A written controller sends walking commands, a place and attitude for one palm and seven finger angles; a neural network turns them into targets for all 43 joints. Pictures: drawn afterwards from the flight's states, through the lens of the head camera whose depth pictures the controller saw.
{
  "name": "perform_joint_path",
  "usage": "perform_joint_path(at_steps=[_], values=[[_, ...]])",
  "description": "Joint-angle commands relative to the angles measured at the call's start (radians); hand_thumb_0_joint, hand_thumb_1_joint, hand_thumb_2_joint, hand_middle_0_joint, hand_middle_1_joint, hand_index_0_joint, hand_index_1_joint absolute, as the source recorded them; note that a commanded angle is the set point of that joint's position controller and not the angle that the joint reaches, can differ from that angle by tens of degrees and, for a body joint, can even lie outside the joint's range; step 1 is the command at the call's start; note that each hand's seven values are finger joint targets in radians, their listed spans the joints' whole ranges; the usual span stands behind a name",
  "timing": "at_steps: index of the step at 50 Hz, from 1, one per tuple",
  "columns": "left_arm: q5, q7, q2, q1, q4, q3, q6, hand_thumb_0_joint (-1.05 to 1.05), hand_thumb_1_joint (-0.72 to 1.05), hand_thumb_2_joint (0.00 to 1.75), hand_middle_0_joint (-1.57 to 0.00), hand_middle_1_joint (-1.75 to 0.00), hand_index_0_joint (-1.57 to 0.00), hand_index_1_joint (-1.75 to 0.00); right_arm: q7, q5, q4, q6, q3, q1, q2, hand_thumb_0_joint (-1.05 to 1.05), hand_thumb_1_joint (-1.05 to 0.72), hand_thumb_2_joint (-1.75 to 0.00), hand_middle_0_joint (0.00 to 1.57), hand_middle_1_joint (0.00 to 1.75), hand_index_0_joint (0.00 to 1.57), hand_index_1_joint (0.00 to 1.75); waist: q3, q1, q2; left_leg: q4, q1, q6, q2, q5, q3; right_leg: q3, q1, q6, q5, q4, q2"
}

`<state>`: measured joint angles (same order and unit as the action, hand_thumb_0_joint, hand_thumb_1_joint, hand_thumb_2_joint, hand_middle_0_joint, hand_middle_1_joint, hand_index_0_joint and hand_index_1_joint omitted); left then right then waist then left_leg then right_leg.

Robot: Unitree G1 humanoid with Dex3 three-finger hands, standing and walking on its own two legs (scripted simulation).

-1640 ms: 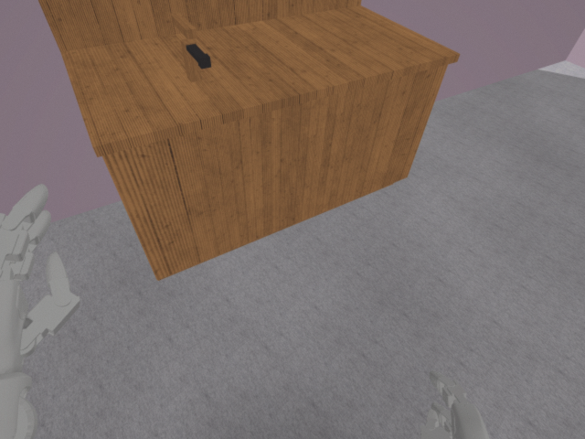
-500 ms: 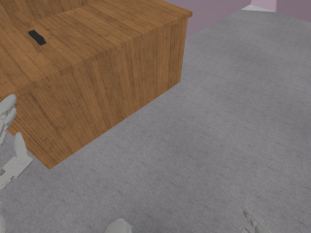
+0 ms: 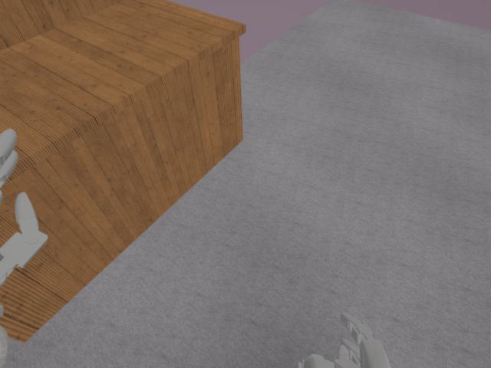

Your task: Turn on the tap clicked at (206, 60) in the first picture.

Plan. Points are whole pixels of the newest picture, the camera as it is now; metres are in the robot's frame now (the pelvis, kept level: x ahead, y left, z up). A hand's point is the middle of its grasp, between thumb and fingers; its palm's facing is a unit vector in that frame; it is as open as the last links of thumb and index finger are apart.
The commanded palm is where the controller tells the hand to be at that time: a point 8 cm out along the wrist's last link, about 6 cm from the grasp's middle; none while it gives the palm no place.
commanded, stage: walk to a spot facing it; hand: left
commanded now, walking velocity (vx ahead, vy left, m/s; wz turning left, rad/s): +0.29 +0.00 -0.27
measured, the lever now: out of the picture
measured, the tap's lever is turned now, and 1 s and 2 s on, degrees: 0 0 0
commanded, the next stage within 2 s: turn to face it in 0.14 s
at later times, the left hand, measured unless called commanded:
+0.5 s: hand (115, 148) +0.36 +0.22 +0.18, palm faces +0.44 -0.80 -0.41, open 7.4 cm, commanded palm +0.31 +0.25 +0.18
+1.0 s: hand (116, 206) +0.28 +0.19 +0.16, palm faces +0.63 -0.67 -0.38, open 7.4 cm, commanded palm +0.22 +0.22 +0.18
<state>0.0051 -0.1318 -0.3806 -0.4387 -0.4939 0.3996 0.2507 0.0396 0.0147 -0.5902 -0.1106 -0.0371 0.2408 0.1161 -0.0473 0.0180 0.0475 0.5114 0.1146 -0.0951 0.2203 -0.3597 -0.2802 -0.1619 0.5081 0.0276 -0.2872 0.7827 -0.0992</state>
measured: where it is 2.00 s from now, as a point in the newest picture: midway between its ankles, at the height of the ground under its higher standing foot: outside the picture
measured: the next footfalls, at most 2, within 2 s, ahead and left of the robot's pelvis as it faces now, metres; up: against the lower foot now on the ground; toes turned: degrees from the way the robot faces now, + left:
right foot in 0.06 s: +0.13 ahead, -0.12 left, +0.00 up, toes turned -11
left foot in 0.48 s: +0.28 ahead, +0.08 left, +0.00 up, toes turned +10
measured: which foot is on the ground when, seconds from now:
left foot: down 0.00-0.06, up 0.08-0.46, down 0.48-0.90, up 0.92-1.00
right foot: up 0.00-0.04, down 0.06-0.50, up 0.52-0.88, down 0.90-1.00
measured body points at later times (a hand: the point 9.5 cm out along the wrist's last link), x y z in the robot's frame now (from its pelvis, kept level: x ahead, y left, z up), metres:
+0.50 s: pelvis +0.16 -0.03 -0.01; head +0.17 -0.02 +0.44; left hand +0.33 +0.26 +0.20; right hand +0.30 -0.30 -0.09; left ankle +0.24 +0.07 -0.74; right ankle +0.10 -0.12 -0.73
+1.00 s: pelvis +0.15 -0.10 +0.00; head +0.17 -0.11 +0.45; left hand +0.24 +0.22 +0.19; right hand +0.37 -0.26 -0.11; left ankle +0.17 +0.04 -0.68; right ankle +0.15 -0.20 -0.73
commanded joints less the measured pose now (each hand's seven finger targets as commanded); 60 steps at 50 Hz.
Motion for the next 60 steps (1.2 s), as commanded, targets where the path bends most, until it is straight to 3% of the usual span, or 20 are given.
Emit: perform_joint_path(at_steps=[1, 2, 3, 4, 7, 13, 19, 22, 23, 24, 25, 27, 32, 43, 44, 46, 49, 52, 57, 60], values=[[0.002, -0.016, -0.158, 0.097, -0.161, 0.088, 0.029, 0.0, 0.9, 0.9, -0.2, -0.3, -0.2, -0.3, 0.013, -0.022, 0.13, -0.042, 0.086, -0.077, 0.174, 0.0, -0.9, -0.9, 0.2, 0.3, 0.2, 0.3, 0.19, 0.01, 0.021, 0.31, 0.079, 0.144, 0.059, 0.456, -0.022, -0.089, -0.384, -0.035, 0.093, -0.253, 0.122], [-0.008, -0.021, -0.184, 0.124, -0.2, 0.096, 0.026, 0.0, 0.9, 0.9, -0.2, -0.3, -0.2, -0.3, 0.005, -0.033, 0.131, -0.038, 0.088, -0.07, 0.15, 0.0, -0.9, -0.9, 0.2, 0.3, 0.2, 0.3, 0.26, 0.008, -0.205, 0.607, 0.25, 0.12, -0.024, 0.275, -0.014, 0.16, -0.551, -0.114, 0.285, -0.279, -0.02], [-0.005, -0.027, -0.206, 0.074, -0.189, 0.121, 0.02, 0.0, 0.9, 0.9, -0.2, -0.3, -0.2, -0.3, 0.008, -0.029, 0.154, -0.033, 0.074, -0.102, 0.128, 0.0, -0.9, -0.9, 0.2, 0.3, 0.2, 0.3, 0.297, 0.005, -0.39, 0.844, 0.557, 0.09, -0.166, -0.211, 0.083, 0.598, -0.705, -0.238, 0.647, -0.312, -0.222], [0.011, -0.037, -0.247, 0.097, -0.269, 0.17, 0.031, 0.0, 0.9, 0.9, -0.2, -0.3, -0.2, -0.3, 0.004, -0.021, 0.158, -0.032, 0.069, -0.143, 0.15, 0.0, -0.9, -0.9, 0.2, 0.3, 0.2, 0.3, 0.294, 0.01, -0.306, 0.934, 0.602, 0.085, -0.119, -0.254, 0.228, 0.669, -0.672, -0.268, 0.663, -0.333, -0.307], [0.015, -0.04, -0.259, -0.016, -0.344, 0.202, 0.05, 0.0, 0.9, 0.9, -0.2, -0.3, -0.2, -0.3, -0.013, -0.022, 0.117, -0.002, 0.074, -0.147, 0.17, 0.0, -0.9, -0.9, 0.2, 0.3, 0.2, 0.3, 0.257, -0.007, -0.122, 0.93, 0.627, 0.061, -0.071, -0.087, 0.294, 0.507, -0.579, -0.25, 0.429, -0.353, -0.267], [0.036, -0.053, -0.213, -0.12, -0.304, 0.221, 0.059, 0.0, 0.9, 0.9, -0.2, -0.3, -0.2, -0.3, 0.005, -0.026, 0.121, 0.043, 0.09, -0.135, 0.168, 0.0, -0.9, -0.9, 0.2, 0.3, 0.2, 0.3, 0.185, -0.04, -0.141, 0.535, 0.479, 0.052, -0.062, 0.056, 0.236, 0.184, -0.389, -0.195, 0.516, -0.399, -0.204], [0.038, -0.06, -0.153, -0.119, -0.174, 0.15, 0.04, 0.0, 0.9, 0.9, -0.2, -0.3, -0.2, -0.3, 0.018, -0.021, 0.149, 0.029, 0.093, -0.093, 0.162, 0.0, -0.9, -0.9, 0.2, 0.3, 0.2, 0.3, 0.121, -0.011, -0.178, 0.177, 0.324, 0.084, -0.141, 0.148, 0.119, 0.101, -0.405, -0.14, 0.602, -0.337, -0.199], [0.033, -0.061, -0.152, -0.023, -0.207, 0.098, 0.037, 0.0, 0.9, 0.9, -0.2, -0.3, -0.2, -0.3, 0.031, -0.019, 0.148, 0.022, 0.1, -0.056, 0.175, 0.0, -0.9, -0.9, 0.2, 0.3, 0.2, 0.3, 0.128, -0.038, -0.137, 0.028, 0.155, 0.096, -0.179, 0.248, 0.098, 0.066, -0.349, -0.088, 0.595, -0.204, -0.186], [0.031, -0.06, -0.155, 0.02, -0.233, 0.078, 0.037, 0.0, 0.9, 0.9, -0.2, -0.3, -0.2, -0.3, 0.038, -0.019, 0.152, 0.02, 0.105, -0.053, 0.183, 0.0, -0.9, -0.9, 0.2, 0.3, 0.2, 0.3, 0.142, -0.053, -0.076, -0.024, 0.056, 0.113, -0.162, 0.338, 0.136, 0.038, -0.295, -0.053, 0.544, -0.085, -0.171], [0.033, -0.058, -0.165, 0.055, -0.267, 0.076, 0.046, 0.0, 0.9, 0.9, -0.2, -0.3, -0.2, -0.3, 0.038, -0.017, 0.162, 0.014, 0.106, -0.063, 0.197, 0.0, -0.9, -0.9, 0.2, 0.3, 0.2, 0.3, 0.173, -0.041, 0.064, -0.059, -0.018, 0.193, -0.04, 0.539, 0.345, 0.021, -0.203, -0.006, 0.296, 0.086, -0.076], [0.041, -0.056, -0.17, 0.063, -0.285, 0.087, 0.052, 0.0, 0.9, 0.9, -0.2, -0.3, -0.2, -0.3, 0.029, -0.018, 0.163, 0.004, 0.097, -0.066, 0.2, 0.0, -0.9, -0.9, 0.2, 0.3, 0.2, 0.3, 0.207, -0.018, 0.243, -0.079, -0.101, 0.329, 0.17, 0.9, 0.664, 0.064, -0.057, 0.035, -0.255, 0.277, 0.044], [0.013, -0.043, -0.219, 0.115, -0.326, 0.1, 0.055, 0.0, 0.9, 0.9, -0.2, -0.3, -0.2, -0.3, 0.012, 0.002, 0.142, -0.013, 0.083, -0.084, 0.189, 0.0, -0.9, -0.9, 0.2, 0.3, 0.2, 0.3, 0.195, -0.023, 0.201, -0.14, -0.029, 0.354, 0.215, 0.721, 0.758, 0.187, -0.001, 0.028, -0.348, 0.423, 0.025], [0.038, -0.047, -0.2, 0.0, -0.481, 0.135, 0.041, 0.0, 0.9, 0.9, -0.2, -0.3, -0.2, -0.3, -0.006, -0.013, 0.142, -0.039, 0.103, -0.098, 0.2, 0.0, -0.9, -0.9, 0.2, 0.3, 0.2, 0.3, 0.217, -0.018, 0.24, -0.168, 0.139, 0.247, 0.05, 0.303, 0.503, 0.129, -0.131, 0.032, -0.207, 0.242, 0.052], [0.066, -0.018, -0.099, -0.001, -0.216, 0.055, -0.064, 0.0, 0.9, 0.9, -0.2, -0.3, -0.2, -0.3, 0.009, -0.035, 0.143, -0.022, 0.088, -0.082, 0.198, 0.0, -0.9, -0.9, 0.2, 0.3, 0.2, 0.3, 0.162, -0.018, 0.15, -0.165, 0.18, 0.187, -0.038, 0.145, 0.468, 0.05, -0.33, 0.03, -0.15, -0.297, 0.122], [0.06, -0.016, -0.096, 0.016, -0.218, 0.038, -0.069, 0.0, 0.9, 0.9, -0.2, -0.3, -0.2, -0.3, 0.007, -0.038, 0.147, -0.02, 0.081, -0.087, 0.184, 0.0, -0.9, -0.9, 0.2, 0.3, 0.2, 0.3, 0.162, -0.009, 0.087, -0.081, 0.226, 0.159, -0.08, 0.07, 0.443, 0.096, -0.376, -0.002, -0.083, -0.442, 0.061], [0.048, -0.03, -0.198, 0.082, -0.225, 0.06, -0.093, 0.0, 0.9, 0.9, -0.2, -0.3, -0.2, -0.3, 0.013, -0.036, 0.16, -0.007, 0.069, -0.136, 0.146, 0.0, -0.9, -0.9, 0.2, 0.3, 0.2, 0.3, 0.074, 0.003, -0.339, 0.447, 0.509, 0.047, -0.251, -0.167, 0.254, 0.544, -0.351, -0.161, -0.04, -0.605, -0.364], [0.04, -0.037, -0.189, 0.134, -0.26, 0.059, -0.081, 0.0, 0.9, 0.9, -0.2, -0.3, -0.2, -0.3, 0.032, -0.021, 0.133, -0.022, 0.067, -0.169, 0.164, 0.0, -0.9, -0.9, 0.2, 0.3, 0.2, 0.3, 0.062, -0.018, -0.21, 0.728, 0.474, 0.03, -0.192, -0.058, 0.286, 0.279, -0.256, -0.138, 0.239, -0.506, -0.285], [0.024, -0.043, -0.198, 0.105, -0.249, 0.071, -0.042, 0.0, 0.9, 0.9, -0.2, -0.3, -0.2, -0.3, 0.06, -0.016, 0.13, -0.011, 0.054, -0.178, 0.151, 0.0, -0.9, -0.9, 0.2, 0.3, 0.2, 0.3, 0.058, -0.013, -0.162, 0.573, 0.447, 0.027, -0.173, -0.06, 0.219, 0.087, -0.358, -0.117, 0.618, -0.43, -0.24], [0.032, -0.068, -0.182, -0.04, -0.246, 0.117, -0.029, 0.0, 0.9, 0.9, -0.2, -0.3, -0.2, -0.3, 0.068, -0.007, 0.175, 0.004, 0.065, -0.135, 0.147, 0.0, -0.9, -0.9, 0.2, 0.3, 0.2, 0.3, 0.17, 0.025, -0.192, 0.234, 0.369, 0.053, -0.196, -0.086, 0.117, 0.083, -0.533, -0.137, 0.799, -0.324, -0.246], [0.043, -0.073, -0.155, -0.093, -0.234, 0.115, -0.03, 0.0, 0.9, 0.9, -0.2, -0.3, -0.2, -0.3, 0.058, -0.011, 0.183, 0.019, 0.075, -0.082, 0.154, 0.0, -0.9, -0.9, 0.2, 0.3, 0.2, 0.3, 0.243, -0.008, -0.217, 0.004, 0.24, 0.061, -0.235, 0.037, 0.092, 0.05, -0.546, -0.097, 0.845, -0.185, -0.213]])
